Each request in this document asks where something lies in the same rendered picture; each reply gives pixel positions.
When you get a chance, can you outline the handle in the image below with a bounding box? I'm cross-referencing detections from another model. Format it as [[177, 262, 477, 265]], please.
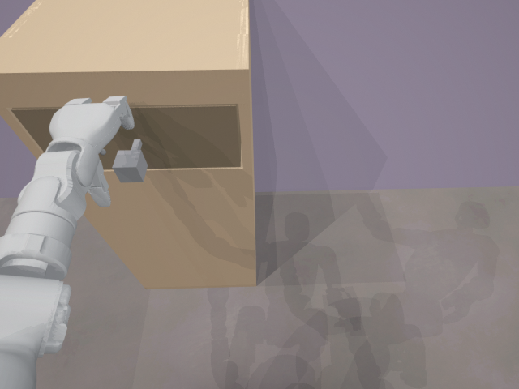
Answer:
[[112, 139, 148, 182]]

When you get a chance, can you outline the drawer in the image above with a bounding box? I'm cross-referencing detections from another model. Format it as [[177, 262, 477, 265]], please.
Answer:
[[11, 104, 241, 169]]

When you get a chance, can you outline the cabinet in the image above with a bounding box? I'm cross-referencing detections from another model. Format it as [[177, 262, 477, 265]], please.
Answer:
[[0, 0, 256, 289]]

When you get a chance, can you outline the robot left hand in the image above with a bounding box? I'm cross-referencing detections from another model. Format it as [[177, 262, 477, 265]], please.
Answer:
[[49, 96, 135, 207]]

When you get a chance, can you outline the robot left upper arm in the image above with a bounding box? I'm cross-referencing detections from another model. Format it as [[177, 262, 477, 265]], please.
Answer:
[[0, 275, 71, 389]]

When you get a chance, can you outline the left robot forearm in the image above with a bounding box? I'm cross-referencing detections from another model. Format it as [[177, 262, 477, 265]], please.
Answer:
[[0, 137, 100, 281]]

